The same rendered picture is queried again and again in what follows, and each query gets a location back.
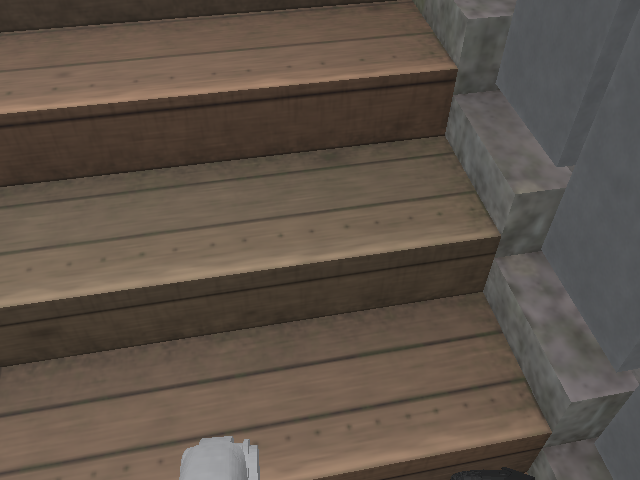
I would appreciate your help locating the robot left thigh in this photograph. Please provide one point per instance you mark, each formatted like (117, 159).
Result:
(219, 458)

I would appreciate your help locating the left robot shin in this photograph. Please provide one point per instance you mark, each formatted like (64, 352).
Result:
(183, 456)

